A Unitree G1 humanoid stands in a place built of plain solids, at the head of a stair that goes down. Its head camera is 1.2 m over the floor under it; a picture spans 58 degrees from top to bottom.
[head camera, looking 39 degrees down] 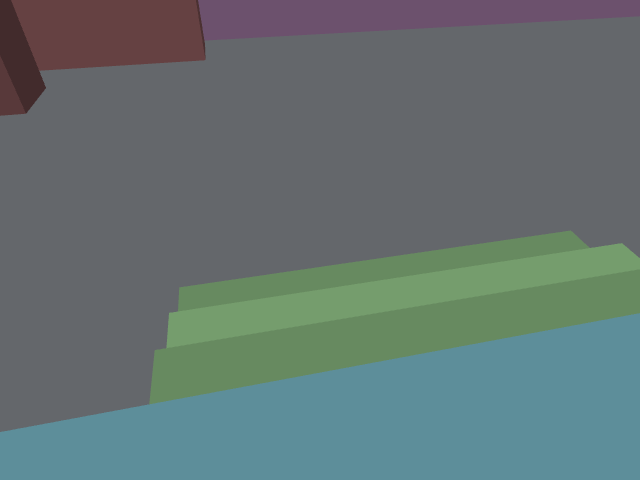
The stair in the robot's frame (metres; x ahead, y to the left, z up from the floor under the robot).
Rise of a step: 0.17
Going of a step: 0.34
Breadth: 2.46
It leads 12 degrees to the left of straight ahead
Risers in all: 4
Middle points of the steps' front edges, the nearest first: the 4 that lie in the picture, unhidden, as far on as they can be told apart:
0.95 -0.64 0.00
1.28 -0.56 -0.17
1.62 -0.49 -0.34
1.96 -0.42 -0.51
